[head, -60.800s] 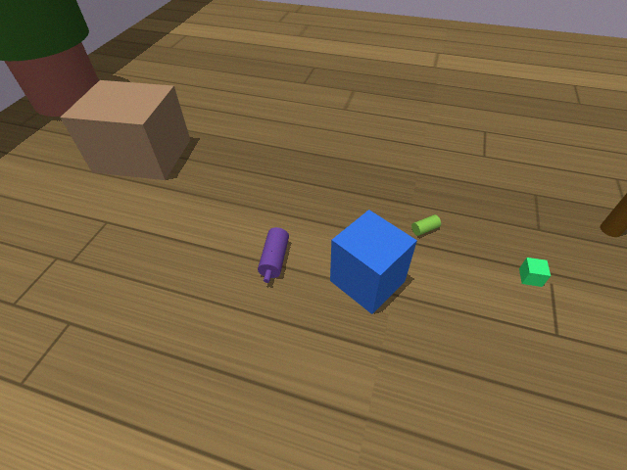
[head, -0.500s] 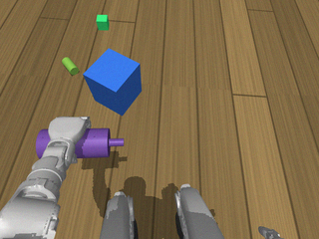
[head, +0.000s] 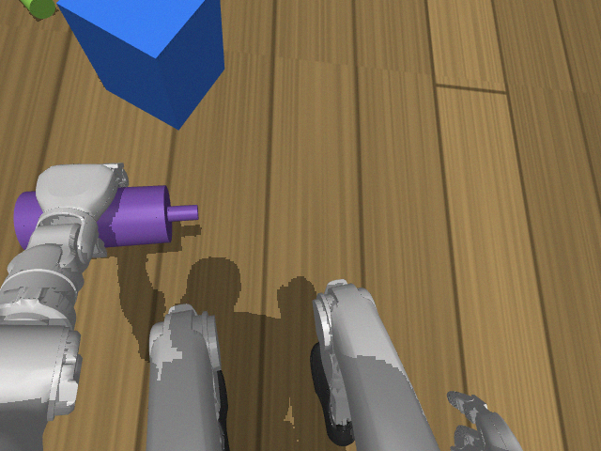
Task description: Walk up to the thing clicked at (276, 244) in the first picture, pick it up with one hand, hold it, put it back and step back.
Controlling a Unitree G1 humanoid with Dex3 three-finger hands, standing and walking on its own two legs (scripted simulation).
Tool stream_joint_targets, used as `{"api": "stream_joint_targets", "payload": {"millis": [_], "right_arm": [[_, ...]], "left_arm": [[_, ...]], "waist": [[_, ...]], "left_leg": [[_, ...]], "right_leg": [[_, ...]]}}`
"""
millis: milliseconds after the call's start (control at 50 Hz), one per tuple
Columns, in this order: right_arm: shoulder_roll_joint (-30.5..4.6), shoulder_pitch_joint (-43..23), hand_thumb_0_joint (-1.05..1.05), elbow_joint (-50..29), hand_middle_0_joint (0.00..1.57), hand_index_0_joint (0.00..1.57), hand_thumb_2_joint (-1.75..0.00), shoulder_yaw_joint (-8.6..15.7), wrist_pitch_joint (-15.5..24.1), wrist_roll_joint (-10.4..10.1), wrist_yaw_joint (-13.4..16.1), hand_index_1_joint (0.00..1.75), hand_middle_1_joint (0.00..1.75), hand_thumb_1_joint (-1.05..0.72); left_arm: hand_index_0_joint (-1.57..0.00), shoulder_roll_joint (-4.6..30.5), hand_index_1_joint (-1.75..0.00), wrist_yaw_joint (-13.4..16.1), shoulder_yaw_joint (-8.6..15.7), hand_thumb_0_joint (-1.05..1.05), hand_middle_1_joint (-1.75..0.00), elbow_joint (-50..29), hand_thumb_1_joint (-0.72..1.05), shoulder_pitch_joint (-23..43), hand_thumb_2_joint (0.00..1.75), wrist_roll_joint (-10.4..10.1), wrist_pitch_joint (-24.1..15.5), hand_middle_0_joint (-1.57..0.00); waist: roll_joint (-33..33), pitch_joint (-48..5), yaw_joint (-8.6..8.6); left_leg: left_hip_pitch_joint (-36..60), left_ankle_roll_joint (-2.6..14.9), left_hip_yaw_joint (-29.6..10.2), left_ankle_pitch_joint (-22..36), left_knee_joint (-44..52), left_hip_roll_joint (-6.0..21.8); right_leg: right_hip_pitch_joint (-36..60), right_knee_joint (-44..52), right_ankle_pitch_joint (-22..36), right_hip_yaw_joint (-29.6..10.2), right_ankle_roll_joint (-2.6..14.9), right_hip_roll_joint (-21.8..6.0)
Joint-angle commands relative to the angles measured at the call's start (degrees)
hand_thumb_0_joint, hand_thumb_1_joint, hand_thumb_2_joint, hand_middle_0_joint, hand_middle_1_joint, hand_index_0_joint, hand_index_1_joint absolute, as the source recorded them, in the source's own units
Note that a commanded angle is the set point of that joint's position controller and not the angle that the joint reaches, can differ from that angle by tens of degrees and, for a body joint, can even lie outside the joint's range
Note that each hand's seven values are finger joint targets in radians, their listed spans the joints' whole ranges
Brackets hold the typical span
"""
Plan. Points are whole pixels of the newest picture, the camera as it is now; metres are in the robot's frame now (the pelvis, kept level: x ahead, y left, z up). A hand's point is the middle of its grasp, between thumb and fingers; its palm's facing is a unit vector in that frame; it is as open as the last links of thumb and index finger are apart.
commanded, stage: crouch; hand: left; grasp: from above
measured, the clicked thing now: (118, 217) +0.46 +0.21 -0.18
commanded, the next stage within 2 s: lower in 0.78 s
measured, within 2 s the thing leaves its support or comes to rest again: neither
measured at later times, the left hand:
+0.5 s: hand (111, 220) +0.47 +0.24 -0.23, palm faces -0.46 +0.02 -0.89, open 11.3 cm
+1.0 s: hand (118, 220) +0.48 +0.24 -0.26, palm faces -0.47 +0.02 -0.88, open 11.3 cm
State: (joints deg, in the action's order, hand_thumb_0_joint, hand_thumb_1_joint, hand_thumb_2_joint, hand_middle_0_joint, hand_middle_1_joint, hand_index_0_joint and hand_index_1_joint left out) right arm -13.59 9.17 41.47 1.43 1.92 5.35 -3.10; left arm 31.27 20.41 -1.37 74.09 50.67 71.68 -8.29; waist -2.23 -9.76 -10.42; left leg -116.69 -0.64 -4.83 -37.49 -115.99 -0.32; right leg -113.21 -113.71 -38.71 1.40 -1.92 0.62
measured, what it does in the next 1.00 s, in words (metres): lowers itself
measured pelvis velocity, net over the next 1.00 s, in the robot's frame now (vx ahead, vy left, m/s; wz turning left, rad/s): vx -0.01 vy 0.00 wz -0.06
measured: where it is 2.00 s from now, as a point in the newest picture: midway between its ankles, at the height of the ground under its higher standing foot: (276, 422)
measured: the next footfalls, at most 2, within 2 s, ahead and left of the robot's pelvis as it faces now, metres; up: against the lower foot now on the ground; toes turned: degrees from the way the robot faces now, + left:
none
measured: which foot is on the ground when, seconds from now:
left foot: down 0.00-1.00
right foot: down 0.00-1.00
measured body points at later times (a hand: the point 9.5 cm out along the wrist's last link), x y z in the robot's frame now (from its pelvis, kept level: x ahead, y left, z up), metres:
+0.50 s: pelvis -0.01 +0.00 -0.06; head +0.23 +0.04 +0.32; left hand +0.49 +0.23 -0.17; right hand +0.03 -0.27 -0.18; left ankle +0.08 +0.12 -0.41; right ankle +0.08 -0.13 -0.41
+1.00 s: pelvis -0.01 +0.00 -0.10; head +0.24 +0.04 +0.28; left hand +0.50 +0.23 -0.21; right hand +0.02 -0.28 -0.21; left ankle +0.08 +0.12 -0.41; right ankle +0.08 -0.13 -0.41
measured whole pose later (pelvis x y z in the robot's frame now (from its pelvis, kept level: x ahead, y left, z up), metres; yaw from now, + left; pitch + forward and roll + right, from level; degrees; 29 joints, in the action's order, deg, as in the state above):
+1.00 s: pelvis -0.01 +0.00 -0.10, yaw -4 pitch +35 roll -7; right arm -15.1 9.3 42.1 -4.1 1.6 7.9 -6.6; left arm 40.8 21.8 1.0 85.9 59.6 74.2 -12.1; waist 0.0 -3.2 -14.7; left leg -131.3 -1.4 -8.1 -38.9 -134.7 -0.1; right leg -127.3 -130.7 -39.1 3.6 -2.2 2.3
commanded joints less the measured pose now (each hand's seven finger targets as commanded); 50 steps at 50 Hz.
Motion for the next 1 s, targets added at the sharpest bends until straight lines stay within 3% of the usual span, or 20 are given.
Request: {"api": "stream_joint_targets", "payload": {"millis": [0,40,80,160,220,260,320,340,380,400,440,540,580,640,680,760,820,900,940,980], "right_arm": [[-12.2,12.4,0.00,-1.1,0.20,0.20,-0.91,4.4,0.6,0.3,-0.2,0.30,0.30,-0.91],[-12.1,12.1,0.00,-1.4,0.20,0.20,-0.91,4.3,0.4,0.2,-0.6,0.30,0.30,-0.91],[-11.8,12.1,0.00,-1.3,0.20,0.20,-0.90,4.0,0.3,0.4,-0.9,0.30,0.30,-0.91],[-12.1,12.2,0.00,-1.1,0.20,0.20,-0.91,3.8,-0.2,0.5,-1.4,0.30,0.30,-0.92],[-12.5,12.5,0.00,-1.0,0.20,0.20,-0.91,3.6,-0.5,0.8,-1.7,0.30,0.30,-0.92],[-12.7,12.7,0.00,-1.1,0.20,0.20,-0.91,3.4,-0.6,0.9,-2.0,0.30,0.30,-0.92],[-13.3,12.5,0.00,-0.9,0.20,0.20,-0.91,3.3,-0.6,1.1,-2.2,0.30,0.30,-0.91],[-13.2,12.4,0.00,-0.9,0.20,0.20,-0.91,3.2,-0.6,1.1,-2.2,0.30,0.30,-0.91],[-13.7,12.2,0.00,-0.6,0.20,0.20,-0.91,3.0,-0.4,1.3,-2.4,0.30,0.30,-0.91],[-13.9,12.2,0.00,-0.4,0.20,0.20,-0.91,2.7,-0.3,1.2,-2.3,0.30,0.30,-0.91],[-13.7,12.5,0.00,-0.6,0.20,0.20,-0.90,2.3,-0.3,1.4,-2.4,0.30,0.30,-0.91],[-14.3,12.7,0.00,0.2,0.20,0.20,-0.90,1.5,0.0,1.8,-2.4,0.30,0.30,-0.91],[-14.1,12.6,0.00,0.0,0.20,0.20,-0.90,1.0,0.0,1.9,-2.5,0.30,0.30,-0.91],[-14.7,12.7,0.00,0.1,0.20,0.20,-0.90,0.6,0.1,1.9,-2.5,0.30,0.30,-0.91],[-14.6,12.7,0.00,0.0,0.20,0.20,-0.91,0.3,0.0,2.1,-2.6,0.30,0.30,-0.92],[-14.9,13.1,0.00,0.3,0.20,0.20,-0.91,-0.1,0.0,2.2,-2.7,0.30,0.30,-0.92],[-15.2,13.2,0.00,0.4,0.20,0.20,-0.91,-0.3,0.1,2.3,-2.8,0.30,0.30,-0.92],[-15.4,12.6,0.00,0.4,0.20,0.20,-0.90,-0.6,-0.2,2.2,-2.8,0.30,0.30,-0.91],[-15.2,12.6,0.00,0.2,0.20,0.20,-0.90,-1.1,-0.2,2.4,-2.9,0.30,0.30,-0.91],[-15.4,12.2,0.00,0.3,0.20,0.20,-0.90,-1.8,-0.1,2.7,-2.9,0.30,0.30,-0.91]], "left_arm": [[-1.04,13.5,-0.81,1.9,2.5,0.00,-0.81,-9.3,0.68,21.4,0.98,-0.8,-0.1,-1.03],[-1.04,14.3,-0.81,1.8,2.5,0.00,-0.82,-9.9,0.69,22.3,0.97,-0.6,-0.6,-1.03],[-1.05,13.6,-0.81,1.8,2.5,0.00,-0.82,-6.7,0.70,20.2,0.97,-0.8,-0.5,-1.03],[-1.03,15.8,-0.80,2.0,3.1,0.00,-0.81,-7.8,0.67,22.1,0.95,-0.2,-1.2,-1.02],[-1.04,15.7,-0.81,2.2,3.0,0.00,-0.82,-6.7,0.69,23.3,0.98,0.5,-1.6,-1.03],[-1.05,15.4,-0.82,2.3,3.3,0.00,-0.83,-2.8,0.71,20.4,0.98,0.9,-1.5,-1.04],[-1.03,16.3,-0.83,2.7,3.6,0.00,-0.84,-3.1,0.69,23.8,0.97,1.1,-1.9,-1.02],[-1.02,15.0,-0.82,2.6,2.7,0.00,-0.83,-2.3,0.67,23.9,0.96,0.9,-1.9,-1.01],[-1.02,16.0,-0.81,2.7,2.9,0.00,-0.82,-2.4,0.67,26.3,0.96,0.9,-2.3,-1.01],[-1.00,17.9,-0.80,2.9,3.5,0.00,-0.81,-3.4,0.64,27.9,0.93,1.0,-2.5,-0.99],[-1.00,16.8,-0.79,3.1,3.1,0.00,-0.81,0.4,0.65,25.3,0.92,1.2,-2.5,-0.99],[-1.01,20.6,-0.81,3.7,4.3,0.00,-0.82,-0.3,0.66,28.7,0.95,1.6,-3.0,-1.00],[-1.02,19.1,-0.81,3.6,3.4,0.00,-0.82,1.2,0.67,27.8,0.94,1.5,-3.1,-1.01],[-1.03,22.7,-0.80,3.9,5.1,0.00,-0.81,0.4,0.69,28.8,0.93,1.7,-3.3,-1.01],[-1.03,20.2,-0.81,3.6,3.7,0.00,-0.82,3.5,0.69,26.5,0.95,2.0,-3.1,-1.02],[-1.03,22.8,-0.81,3.8,4.7,0.00,-0.82,2.6,0.68,27.9,0.95,1.5,-3.3,-1.02],[-1.04,21.3,-0.80,3.4,3.8,0.00,-0.80,2.4,0.70,28.8,0.93,1.5,-3.3,-1.04],[-1.03,23.1,-0.77,3.4,4.1,0.00,-0.76,2.2,0.65,28.4,0.95,1.8,-3.7,-1.03],[-1.04,20.7,-0.78,3.4,2.8,0.00,-0.77,5.3,0.67,27.1,0.96,1.5,-3.7,-1.04],[-1.05,21.8,-0.76,3.5,2.9,0.00,-0.76,6.3,0.68,28.2,0.95,1.4,-4.3,-1.06]], "waist": [[-11.3,-41.7,-1.60],[-11.1,-41.5,-1.81],[-8.3,-37.9,-2.32],[-10.5,-40.7,-1.37],[-12.3,-40.0,-2.18],[-10.8,-37.5,-2.33],[-12.4,-36.7,-2.70],[-12.3,-35.6,-3.23],[-13.2,-35.3,-3.85],[-13.7,-36.3,-3.24],[-12.1,-35.1,-3.90],[-12.9,-36.5,-3.83],[-12.7,-35.2,-4.69],[-13.8,-36.4,-3.75],[-12.1,-33.8,-4.71],[-12.3,-34.2,-4.51],[-12.7,-33.9,-5.53],[-13.9,-35.0,-4.70],[-11.0,-31.5,-6.13],[-10.7,-29.7,-6.54]], "left_leg": [[32.0,1.92,2.6,13.2,9.2,-0.3],[29.2,2.04,3.0,13.0,8.1,-0.3],[26.0,2.50,3.3,11.5,6.7,-0.2],[26.5,2.43,3.5,14.2,4.3,-0.1],[26.1,2.08,3.1,15.1,3.4,0.0],[24.9,1.95,2.5,14.0,3.3,0.0],[24.6,1.76,2.0,11.7,3.1,0.1],[24.1,1.79,2.0,10.7,2.8,0.2],[22.6,1.84,2.1,9.2,2.0,0.1],[21.8,1.87,2.2,8.6,1.9,0.0],[20.8,1.99,2.3,7.8,0.9,-0.1],[19.1,2.17,2.8,8.1,-1.2,0.0],[17.3,2.24,3.0,7.7,-1.9,-0.1],[17.3,2.14,2.8,7.9,-2.4,-0.1],[16.3,2.24,2.8,7.2,-3.0,-0.1],[14.5,2.49,3.2,7.8,-4.4,-0.1],[15.4,2.33,2.5,7.5,-4.8,0.1],[14.8,2.13,2.4,7.9,-5.2,0.0],[11.9,2.60,2.6,7.3,-6.3,0.0],[10.0,2.82,2.4,6.6,-7.0,0.0]], "right_leg": [[16.3,11.1,15.0,3.6,3.92,1.1],[17.2,10.1,15.5,3.6,3.88,1.4],[16.3,10.2,14.9,3.5,3.46,1.5],[16.3,7.8,17.0,3.5,3.61,2.0],[13.9,5.6,17.2,4.0,3.89,2.1],[11.9,4.7,15.8,4.7,3.95,2.0],[8.8,3.4,14.1,5.1,4.12,1.9],[8.3,3.1,13.4,5.2,4.18,2.0],[7.7,2.4,12.6,5.2,4.19,2.0],[7.8,2.0,12.2,5.3,4.21,2.0],[7.4,1.8,11.4,5.5,4.06,2.1],[7.8,0.5,11.9,5.6,3.95,2.3],[7.7,0.1,11.6,5.8,3.86,2.5],[7.5,-1.0,11.5,6.1,3.97,2.4],[6.5,-1.0,11.2,6.4,3.82,2.6],[7.9,-1.4,12.0,6.2,3.62,2.7],[6.2,-2.1,11.9,6.8,3.76,2.7],[6.7,-3.2,12.1,7.1,3.89,3.0],[6.5,-2.6,12.1,7.1,3.47,3.0],[6.0,-3.0,11.7,7.1,3.39,3.0]]}}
